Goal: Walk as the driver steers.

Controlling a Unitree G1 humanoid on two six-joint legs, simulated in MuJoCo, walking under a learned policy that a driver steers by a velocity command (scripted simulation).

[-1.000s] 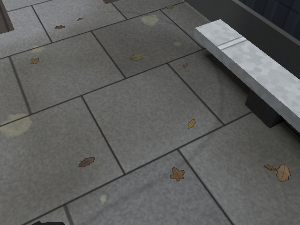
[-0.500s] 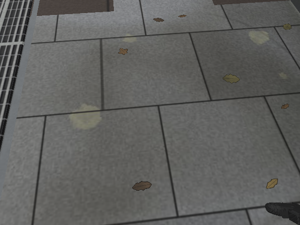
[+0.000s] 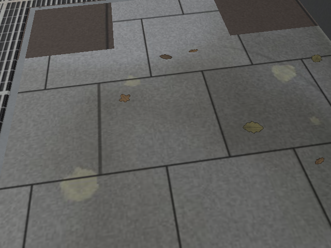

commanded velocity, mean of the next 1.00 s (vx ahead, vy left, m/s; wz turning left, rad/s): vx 0.05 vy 0.00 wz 0.01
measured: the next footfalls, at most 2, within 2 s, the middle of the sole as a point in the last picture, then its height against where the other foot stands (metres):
left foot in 0.18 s outside the picture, level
left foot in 1.54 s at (142, 233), level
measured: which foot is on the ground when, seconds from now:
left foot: up 0.00-0.16, down 0.18-1.00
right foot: down 0.00-1.00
